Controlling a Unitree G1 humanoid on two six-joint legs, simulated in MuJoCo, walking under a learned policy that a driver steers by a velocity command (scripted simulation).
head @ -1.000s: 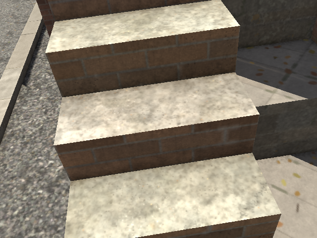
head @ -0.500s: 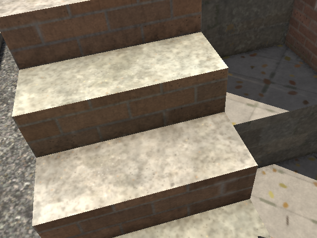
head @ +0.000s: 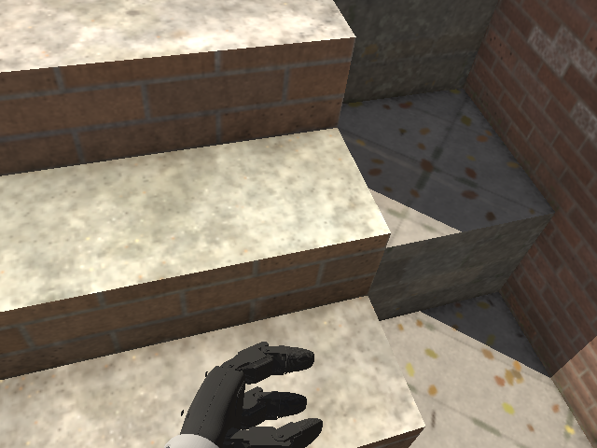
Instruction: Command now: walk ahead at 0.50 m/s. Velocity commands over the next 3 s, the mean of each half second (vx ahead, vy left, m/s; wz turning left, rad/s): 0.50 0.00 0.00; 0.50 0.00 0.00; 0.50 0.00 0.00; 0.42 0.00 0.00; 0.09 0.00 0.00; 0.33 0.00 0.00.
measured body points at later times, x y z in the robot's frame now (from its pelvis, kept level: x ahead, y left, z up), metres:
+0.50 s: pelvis +0.12 +0.02 +0.11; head +0.10 +0.04 +0.56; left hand +0.30 +0.25 +0.00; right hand +0.18 -0.20 -0.03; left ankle +0.15 +0.08 -0.57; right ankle +0.08 -0.10 -0.41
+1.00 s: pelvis +0.22 +0.03 +0.17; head +0.20 +0.00 +0.62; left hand +0.12 +0.18 +0.02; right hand +0.47 -0.09 +0.11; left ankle +0.27 +0.18 -0.18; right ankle +0.19 -0.11 -0.57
